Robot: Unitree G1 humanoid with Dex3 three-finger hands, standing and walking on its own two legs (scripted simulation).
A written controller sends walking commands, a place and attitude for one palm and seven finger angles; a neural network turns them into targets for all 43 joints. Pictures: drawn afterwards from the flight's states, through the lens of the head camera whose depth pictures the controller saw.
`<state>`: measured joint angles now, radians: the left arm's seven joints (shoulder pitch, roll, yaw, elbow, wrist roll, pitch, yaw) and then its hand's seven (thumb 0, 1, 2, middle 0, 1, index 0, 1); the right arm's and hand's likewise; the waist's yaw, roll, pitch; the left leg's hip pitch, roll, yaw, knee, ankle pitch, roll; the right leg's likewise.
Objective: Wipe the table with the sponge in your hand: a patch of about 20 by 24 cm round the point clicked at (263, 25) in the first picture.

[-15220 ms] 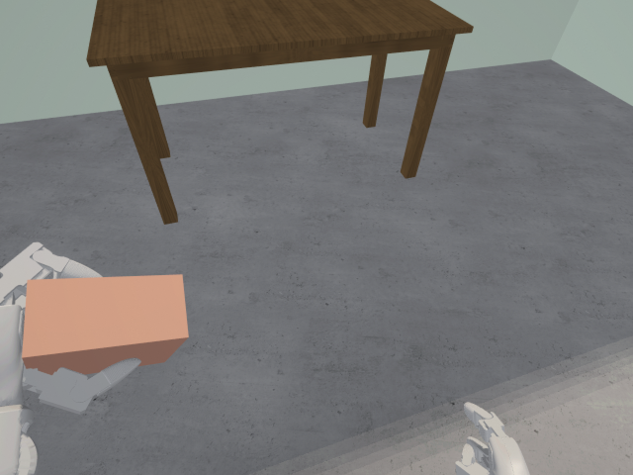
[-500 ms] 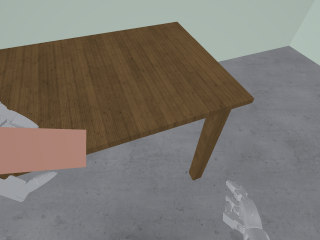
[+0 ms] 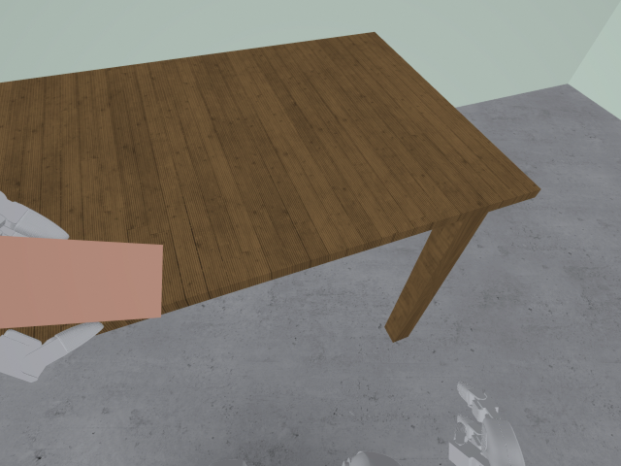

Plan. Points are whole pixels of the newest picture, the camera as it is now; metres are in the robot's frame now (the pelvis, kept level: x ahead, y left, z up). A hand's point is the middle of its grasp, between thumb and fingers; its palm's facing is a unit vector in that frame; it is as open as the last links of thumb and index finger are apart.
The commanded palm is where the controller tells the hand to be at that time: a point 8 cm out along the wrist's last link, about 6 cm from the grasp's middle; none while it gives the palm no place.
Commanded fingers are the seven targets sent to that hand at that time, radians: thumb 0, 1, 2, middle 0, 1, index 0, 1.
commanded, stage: shuffle to correct the standing spot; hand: left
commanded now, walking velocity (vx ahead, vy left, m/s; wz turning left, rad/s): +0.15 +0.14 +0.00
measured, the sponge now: (93, 284) +0.24 +0.21 +0.17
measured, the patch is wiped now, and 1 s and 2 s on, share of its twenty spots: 0.00 0.00 0.00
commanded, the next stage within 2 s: come to a stop and stand still in 0.88 s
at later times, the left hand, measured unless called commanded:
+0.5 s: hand out of the picture +0.23 +0.31 +0.19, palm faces +0.42 -0.82 -0.39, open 10.4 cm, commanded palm +0.17 +0.35 +0.19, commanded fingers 0.00 0.10 1.30 -1.20 -1.60 -1.20 -1.60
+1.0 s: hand out of the picture +0.26 +0.34 +0.18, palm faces +0.42 -0.82 -0.38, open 10.4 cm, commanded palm +0.21 +0.37 +0.19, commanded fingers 0.00 0.10 1.30 -1.20 -1.60 -1.20 -1.60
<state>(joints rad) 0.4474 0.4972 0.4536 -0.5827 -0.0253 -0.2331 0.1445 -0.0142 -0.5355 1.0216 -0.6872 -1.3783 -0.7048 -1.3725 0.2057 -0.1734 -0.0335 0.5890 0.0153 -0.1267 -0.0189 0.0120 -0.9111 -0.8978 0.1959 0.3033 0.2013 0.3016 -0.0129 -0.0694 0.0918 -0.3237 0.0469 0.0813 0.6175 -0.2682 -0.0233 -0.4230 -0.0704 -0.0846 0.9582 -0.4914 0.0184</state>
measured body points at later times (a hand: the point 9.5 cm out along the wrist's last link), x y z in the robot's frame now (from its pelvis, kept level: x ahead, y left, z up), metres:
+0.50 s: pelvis +0.01 +0.07 +0.00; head +0.04 +0.08 +0.45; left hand +0.20 +0.35 +0.21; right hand +0.19 -0.18 -0.07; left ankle +0.04 +0.21 -0.72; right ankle +0.01 -0.04 -0.71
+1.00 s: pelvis +0.05 +0.09 +0.01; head +0.06 +0.10 +0.46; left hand +0.24 +0.38 +0.20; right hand +0.20 -0.15 -0.08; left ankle +0.10 +0.22 -0.71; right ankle +0.05 +0.01 -0.72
